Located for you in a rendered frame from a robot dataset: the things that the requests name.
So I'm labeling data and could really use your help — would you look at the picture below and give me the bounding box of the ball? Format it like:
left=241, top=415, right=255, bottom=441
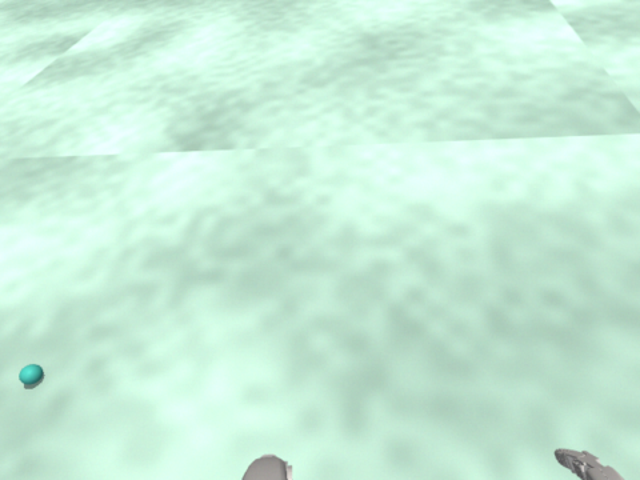
left=19, top=364, right=43, bottom=385

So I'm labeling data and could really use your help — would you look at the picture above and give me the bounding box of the right robot hand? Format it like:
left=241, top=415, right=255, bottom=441
left=555, top=449, right=624, bottom=480

